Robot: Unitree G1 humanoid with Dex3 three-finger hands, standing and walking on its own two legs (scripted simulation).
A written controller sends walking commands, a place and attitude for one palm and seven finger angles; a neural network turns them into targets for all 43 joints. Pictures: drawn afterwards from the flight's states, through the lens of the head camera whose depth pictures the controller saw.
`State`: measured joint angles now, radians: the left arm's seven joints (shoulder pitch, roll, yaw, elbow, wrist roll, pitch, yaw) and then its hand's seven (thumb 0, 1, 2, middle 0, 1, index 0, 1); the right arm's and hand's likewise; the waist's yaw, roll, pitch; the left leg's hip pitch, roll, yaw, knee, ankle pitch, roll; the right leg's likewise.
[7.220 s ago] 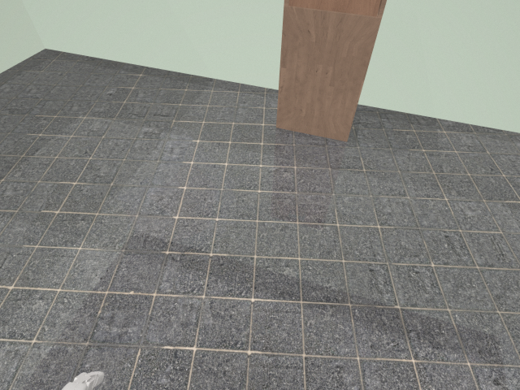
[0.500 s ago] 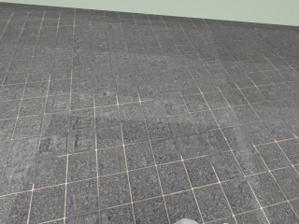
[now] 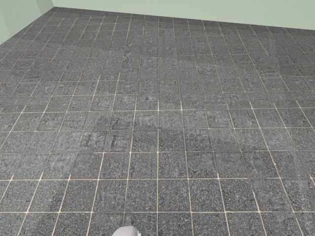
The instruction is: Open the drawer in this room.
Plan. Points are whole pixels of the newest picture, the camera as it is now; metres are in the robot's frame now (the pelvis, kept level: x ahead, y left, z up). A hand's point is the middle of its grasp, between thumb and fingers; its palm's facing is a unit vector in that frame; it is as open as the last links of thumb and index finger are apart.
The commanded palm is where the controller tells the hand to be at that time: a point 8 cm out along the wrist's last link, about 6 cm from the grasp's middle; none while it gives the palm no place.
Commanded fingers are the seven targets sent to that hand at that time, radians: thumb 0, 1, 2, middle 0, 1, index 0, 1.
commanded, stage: turn or walk to find it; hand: left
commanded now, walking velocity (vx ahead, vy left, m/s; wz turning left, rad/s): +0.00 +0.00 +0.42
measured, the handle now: out of the picture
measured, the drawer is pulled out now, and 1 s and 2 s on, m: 0.00 0.00 0.00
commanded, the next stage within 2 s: none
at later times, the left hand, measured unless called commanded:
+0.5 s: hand out of the picture +0.03 +0.26 -0.16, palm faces +0.21 -0.95 -0.25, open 7.4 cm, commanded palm none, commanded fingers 0.00 0.90 0.90 -0.20 -0.30 -0.20 -0.30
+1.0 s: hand out of the picture -0.06 +0.23 -0.18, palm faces +0.43 -0.87 -0.24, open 7.4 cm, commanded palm none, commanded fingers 0.00 0.90 0.90 -0.20 -0.30 -0.20 -0.30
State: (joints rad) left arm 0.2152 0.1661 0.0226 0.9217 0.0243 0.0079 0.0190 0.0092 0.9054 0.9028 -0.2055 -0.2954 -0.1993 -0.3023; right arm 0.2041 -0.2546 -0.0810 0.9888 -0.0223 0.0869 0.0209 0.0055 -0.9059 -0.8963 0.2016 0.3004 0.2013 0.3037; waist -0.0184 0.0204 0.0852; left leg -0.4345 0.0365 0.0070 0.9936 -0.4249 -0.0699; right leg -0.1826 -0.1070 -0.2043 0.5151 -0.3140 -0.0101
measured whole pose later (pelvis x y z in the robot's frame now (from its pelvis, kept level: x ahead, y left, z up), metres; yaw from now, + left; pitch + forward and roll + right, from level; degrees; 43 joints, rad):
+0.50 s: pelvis -0.01 +0.04 +0.00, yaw +11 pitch +1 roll -1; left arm 0.17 0.24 0.06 0.93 0.01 0.06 0.01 0.01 0.91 0.90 -0.20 -0.29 -0.19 -0.30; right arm 0.17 -0.19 -0.04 0.93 -0.03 0.03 0.01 0.00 -0.90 -0.90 0.21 0.30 0.21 0.30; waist -0.01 0.00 0.06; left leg -0.26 -0.04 -0.02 0.45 -0.21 0.05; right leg -0.40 -0.08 -0.03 0.89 -0.43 0.08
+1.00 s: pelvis -0.02 +0.03 -0.01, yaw +25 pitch +0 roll +1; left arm 0.23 0.20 0.04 0.94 0.03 0.02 0.02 0.01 0.90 0.90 -0.21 -0.30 -0.20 -0.30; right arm 0.17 -0.24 -0.07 0.97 -0.02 0.07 0.02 0.01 -0.91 -0.90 0.20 0.30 0.20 0.30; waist 0.00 -0.02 0.10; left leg -0.31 0.03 0.06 0.68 -0.37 -0.05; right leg -0.21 -0.15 -0.23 0.60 -0.37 0.03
